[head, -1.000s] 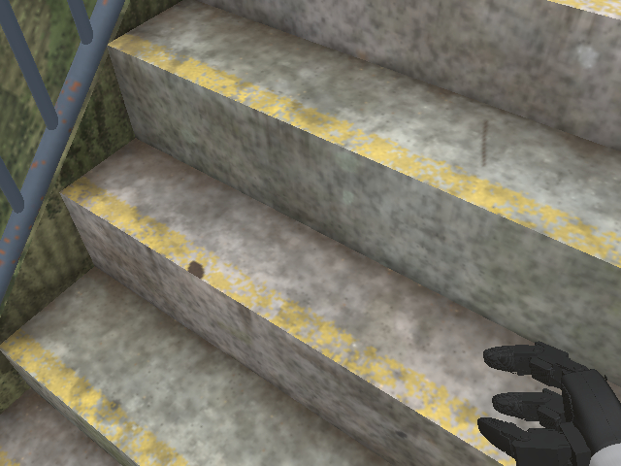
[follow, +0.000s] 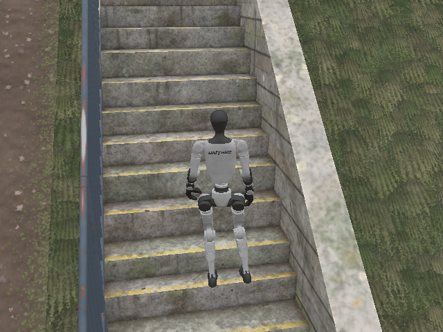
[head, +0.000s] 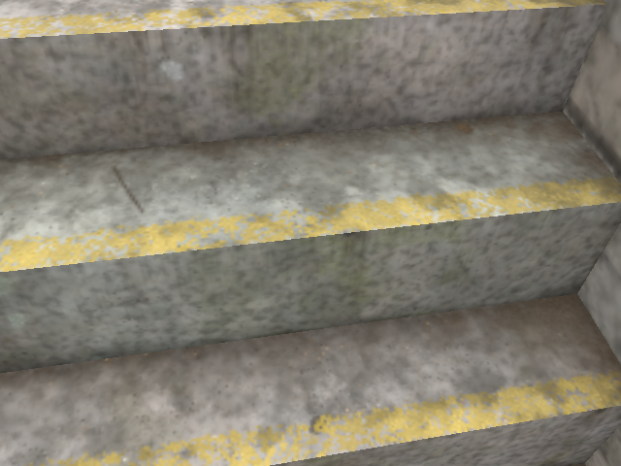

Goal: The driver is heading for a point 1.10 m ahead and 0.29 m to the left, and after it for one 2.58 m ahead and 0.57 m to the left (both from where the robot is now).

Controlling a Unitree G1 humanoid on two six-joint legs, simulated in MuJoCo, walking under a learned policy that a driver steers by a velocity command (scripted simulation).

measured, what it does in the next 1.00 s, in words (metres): steps to the right, turning left: right foot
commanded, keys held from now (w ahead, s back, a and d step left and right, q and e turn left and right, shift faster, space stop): q+shift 0.54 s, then shift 0.38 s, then e+shift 0.02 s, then w+e+shift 0.06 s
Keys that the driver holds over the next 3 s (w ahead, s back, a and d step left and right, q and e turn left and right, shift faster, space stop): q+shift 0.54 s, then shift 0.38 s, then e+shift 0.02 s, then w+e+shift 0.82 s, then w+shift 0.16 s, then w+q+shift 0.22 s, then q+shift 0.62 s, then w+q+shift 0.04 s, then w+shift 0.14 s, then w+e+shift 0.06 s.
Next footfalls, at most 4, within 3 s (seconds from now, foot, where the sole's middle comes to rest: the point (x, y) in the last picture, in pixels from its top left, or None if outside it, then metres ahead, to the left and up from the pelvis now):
0.58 right None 0.04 -0.19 -0.76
1.22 left None -0.03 0.11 -0.76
1.58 right None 0.19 0.09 -0.58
2.12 left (181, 411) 0.45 0.21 -0.34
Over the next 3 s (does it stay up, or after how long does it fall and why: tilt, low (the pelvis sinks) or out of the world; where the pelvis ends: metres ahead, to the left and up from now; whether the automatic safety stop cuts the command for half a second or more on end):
stays up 0.46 0.10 0.44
